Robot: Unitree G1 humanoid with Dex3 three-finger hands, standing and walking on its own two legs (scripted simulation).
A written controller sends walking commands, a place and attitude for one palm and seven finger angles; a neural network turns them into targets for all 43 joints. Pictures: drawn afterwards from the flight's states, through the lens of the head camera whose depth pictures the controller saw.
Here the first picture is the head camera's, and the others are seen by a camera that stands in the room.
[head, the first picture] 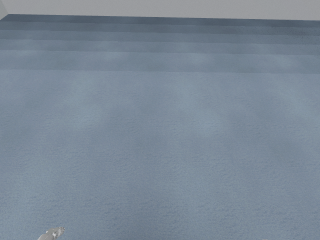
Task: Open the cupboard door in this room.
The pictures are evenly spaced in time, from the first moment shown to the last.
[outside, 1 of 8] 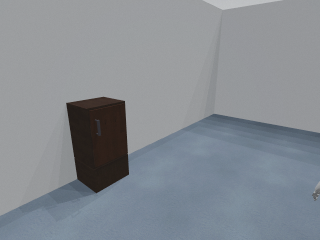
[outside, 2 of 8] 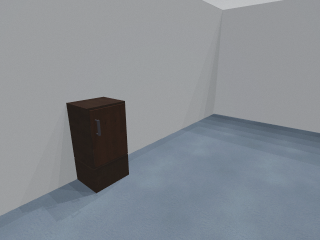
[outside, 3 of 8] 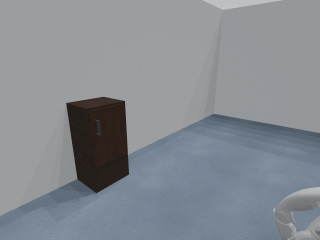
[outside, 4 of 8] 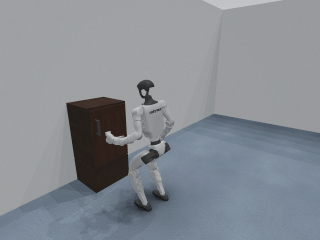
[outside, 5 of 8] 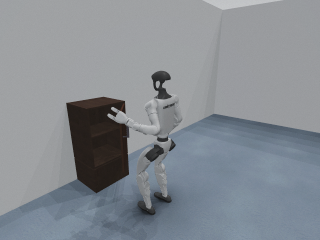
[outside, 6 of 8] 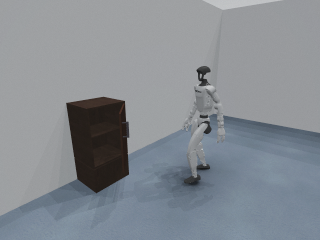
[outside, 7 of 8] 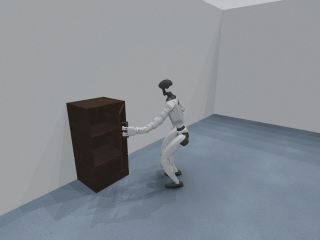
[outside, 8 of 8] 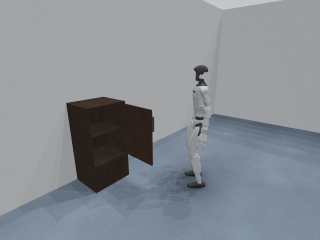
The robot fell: no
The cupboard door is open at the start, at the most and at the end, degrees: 0 89 88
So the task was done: yes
